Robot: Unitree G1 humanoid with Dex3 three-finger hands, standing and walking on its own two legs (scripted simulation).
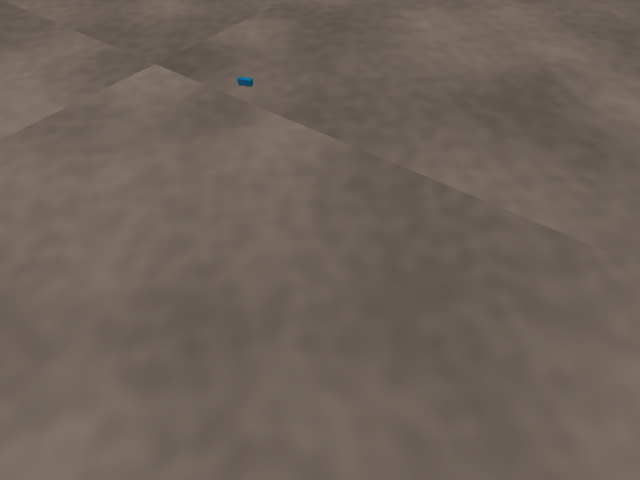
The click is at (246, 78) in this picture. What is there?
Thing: small brick
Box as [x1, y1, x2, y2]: [237, 77, 252, 85]
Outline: 237,79 239,84 251,85 252,83 251,78 239,77
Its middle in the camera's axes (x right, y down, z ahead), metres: -0.48 -0.95 +2.46
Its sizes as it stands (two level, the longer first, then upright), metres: 0.086 0.031 0.035
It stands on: the floor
